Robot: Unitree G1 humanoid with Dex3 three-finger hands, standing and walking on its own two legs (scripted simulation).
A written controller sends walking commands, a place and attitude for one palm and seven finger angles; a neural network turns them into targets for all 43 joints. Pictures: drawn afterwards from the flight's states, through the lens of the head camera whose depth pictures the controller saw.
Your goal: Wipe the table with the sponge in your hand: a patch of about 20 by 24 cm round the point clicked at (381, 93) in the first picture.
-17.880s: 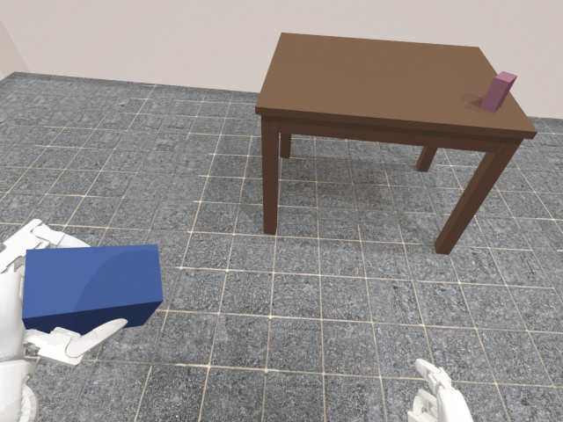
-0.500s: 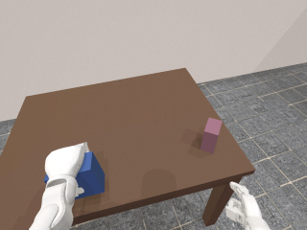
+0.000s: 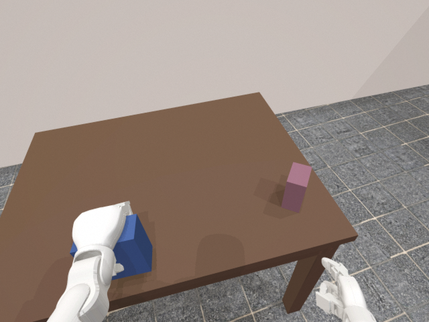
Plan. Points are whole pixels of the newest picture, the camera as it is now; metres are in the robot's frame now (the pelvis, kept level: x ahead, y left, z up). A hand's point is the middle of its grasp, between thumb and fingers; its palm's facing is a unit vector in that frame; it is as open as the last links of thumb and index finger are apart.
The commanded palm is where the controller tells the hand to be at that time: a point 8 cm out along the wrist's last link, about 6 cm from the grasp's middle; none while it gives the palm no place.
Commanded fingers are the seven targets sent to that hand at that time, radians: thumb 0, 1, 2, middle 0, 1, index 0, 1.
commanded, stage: lower the sponge onto the table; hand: left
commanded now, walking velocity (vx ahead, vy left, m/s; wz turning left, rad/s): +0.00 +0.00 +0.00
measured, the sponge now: (119, 254) +0.23 +0.25 -0.03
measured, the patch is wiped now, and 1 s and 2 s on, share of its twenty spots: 0.00 0.10 0.25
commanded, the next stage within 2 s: wipe forward along the first lane in 0.92 s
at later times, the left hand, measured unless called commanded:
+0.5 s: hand (114, 246) +0.23 +0.26 +0.00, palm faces -0.09 -0.10 -0.99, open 10.2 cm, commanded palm +0.22 +0.25 +0.06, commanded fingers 0.00 0.10 1.30 -1.20 -1.60 -1.20 -1.60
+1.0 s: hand (113, 248) +0.24 +0.27 -0.02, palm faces -0.10 -0.08 -0.99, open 10.2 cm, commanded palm +0.22 +0.26 +0.04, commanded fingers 0.00 0.10 1.30 -1.20 -1.60 -1.20 -1.60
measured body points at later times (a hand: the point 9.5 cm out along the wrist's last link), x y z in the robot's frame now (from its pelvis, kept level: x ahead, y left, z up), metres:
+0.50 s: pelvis +0.00 +0.00 +0.00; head +0.00 -0.03 +0.45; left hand +0.23 +0.26 +0.05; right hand +0.23 -0.22 -0.09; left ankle +0.00 +0.13 -0.74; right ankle +0.00 -0.12 -0.74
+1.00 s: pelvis +0.00 +0.00 -0.01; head +0.00 -0.03 +0.44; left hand +0.24 +0.27 +0.03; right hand +0.21 -0.22 -0.11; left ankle +0.00 +0.13 -0.74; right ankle +0.00 -0.12 -0.74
